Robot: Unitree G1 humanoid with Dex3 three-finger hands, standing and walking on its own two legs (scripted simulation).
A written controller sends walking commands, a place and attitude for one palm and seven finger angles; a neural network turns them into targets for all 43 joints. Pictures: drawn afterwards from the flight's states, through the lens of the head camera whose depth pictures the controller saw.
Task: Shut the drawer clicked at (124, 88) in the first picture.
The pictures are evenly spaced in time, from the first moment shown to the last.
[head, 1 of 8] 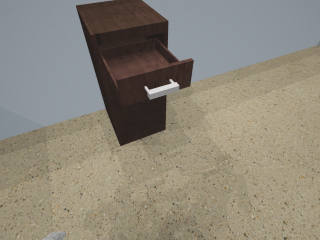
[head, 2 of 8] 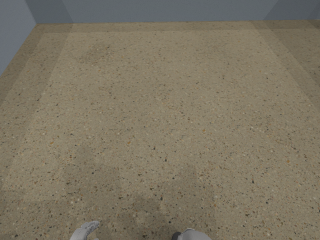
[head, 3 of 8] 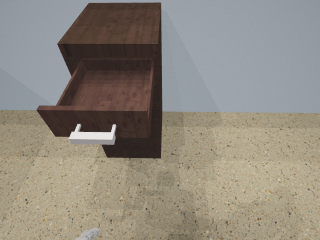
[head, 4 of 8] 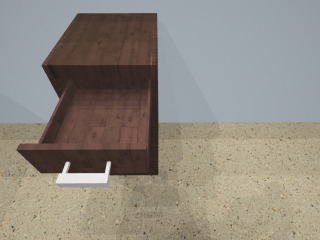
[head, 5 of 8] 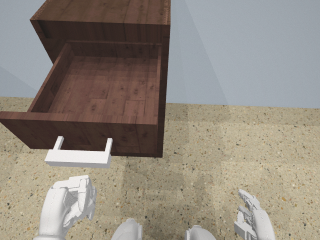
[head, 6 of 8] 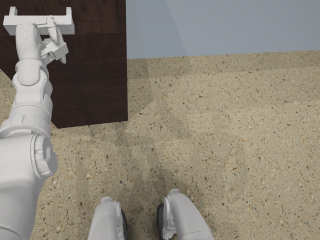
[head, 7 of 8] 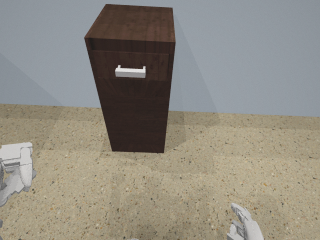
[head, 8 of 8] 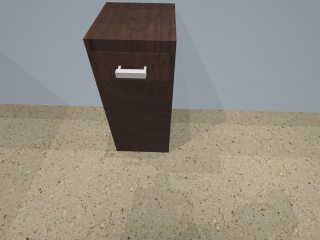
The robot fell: no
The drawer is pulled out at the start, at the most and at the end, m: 0.30 0.30 0.00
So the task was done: yes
